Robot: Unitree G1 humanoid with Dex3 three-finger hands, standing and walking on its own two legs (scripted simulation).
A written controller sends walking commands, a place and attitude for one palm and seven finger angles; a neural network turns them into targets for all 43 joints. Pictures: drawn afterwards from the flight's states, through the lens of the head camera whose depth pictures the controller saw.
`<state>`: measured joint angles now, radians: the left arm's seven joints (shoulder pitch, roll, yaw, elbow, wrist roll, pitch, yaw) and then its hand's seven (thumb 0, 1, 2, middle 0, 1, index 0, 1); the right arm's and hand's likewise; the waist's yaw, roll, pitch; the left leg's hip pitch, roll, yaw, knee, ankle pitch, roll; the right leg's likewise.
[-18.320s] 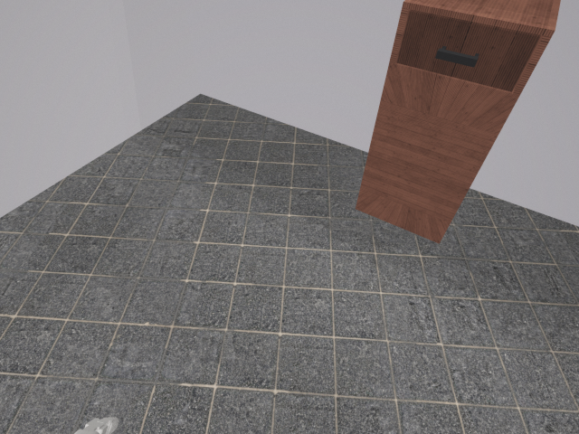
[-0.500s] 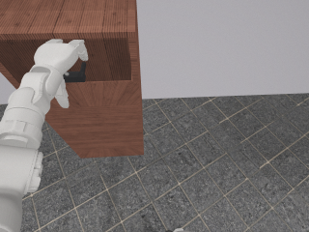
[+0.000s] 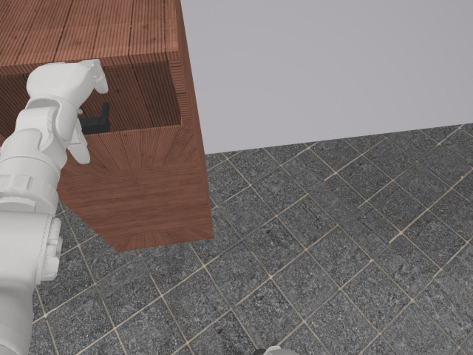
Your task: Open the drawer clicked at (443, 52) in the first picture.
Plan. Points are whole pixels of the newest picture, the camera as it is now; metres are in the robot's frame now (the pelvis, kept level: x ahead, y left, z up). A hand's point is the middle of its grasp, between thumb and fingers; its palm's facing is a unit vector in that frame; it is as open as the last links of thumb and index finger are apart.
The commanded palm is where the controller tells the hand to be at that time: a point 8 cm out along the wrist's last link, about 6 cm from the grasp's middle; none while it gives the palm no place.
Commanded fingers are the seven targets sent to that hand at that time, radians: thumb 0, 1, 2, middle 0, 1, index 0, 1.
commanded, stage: move the hooked fingers above the handle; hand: left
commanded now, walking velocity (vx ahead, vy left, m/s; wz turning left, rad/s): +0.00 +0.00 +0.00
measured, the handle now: (78, 118) +0.55 +0.26 +0.06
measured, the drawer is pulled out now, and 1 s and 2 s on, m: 0.00 0.00 0.00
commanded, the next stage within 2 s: none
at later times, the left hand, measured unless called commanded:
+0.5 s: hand (75, 112) +0.51 +0.23 +0.11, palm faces -0.04 -0.01 -1.00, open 13.7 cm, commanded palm +0.51 +0.28 +0.16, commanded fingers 0.00 -0.50 0.30 -0.30 -1.20 -0.30 -1.20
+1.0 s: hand (61, 114) +0.51 +0.25 +0.11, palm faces -0.03 -0.01 -1.00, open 13.7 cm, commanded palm +0.50 +0.27 +0.16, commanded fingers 0.00 -0.50 0.30 -0.30 -1.20 -0.30 -1.20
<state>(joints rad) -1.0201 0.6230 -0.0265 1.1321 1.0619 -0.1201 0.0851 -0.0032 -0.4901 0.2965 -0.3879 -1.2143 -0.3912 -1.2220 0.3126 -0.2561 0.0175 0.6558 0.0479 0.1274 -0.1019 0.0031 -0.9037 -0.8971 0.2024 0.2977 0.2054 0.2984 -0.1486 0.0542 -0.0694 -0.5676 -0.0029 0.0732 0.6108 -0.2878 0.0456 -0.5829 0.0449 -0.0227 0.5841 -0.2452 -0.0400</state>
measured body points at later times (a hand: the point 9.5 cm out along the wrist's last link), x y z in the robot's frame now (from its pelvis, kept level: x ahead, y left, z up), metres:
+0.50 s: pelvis +0.00 +0.00 +0.00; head +0.09 -0.01 +0.44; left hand +0.51 +0.23 +0.17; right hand +0.03 -0.28 -0.13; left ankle +0.00 +0.09 -0.72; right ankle +0.02 -0.09 -0.72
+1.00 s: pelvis +0.01 +0.00 +0.00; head +0.09 -0.01 +0.44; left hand +0.51 +0.25 +0.17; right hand +0.04 -0.27 -0.13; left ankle +0.00 +0.09 -0.72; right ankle +0.02 -0.09 -0.72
